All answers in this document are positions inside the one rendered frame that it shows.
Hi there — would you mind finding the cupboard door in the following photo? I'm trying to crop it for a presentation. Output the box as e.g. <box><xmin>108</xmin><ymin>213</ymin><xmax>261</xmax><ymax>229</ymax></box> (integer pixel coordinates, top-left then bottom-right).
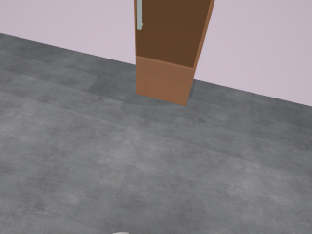
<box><xmin>136</xmin><ymin>0</ymin><xmax>211</xmax><ymax>68</ymax></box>

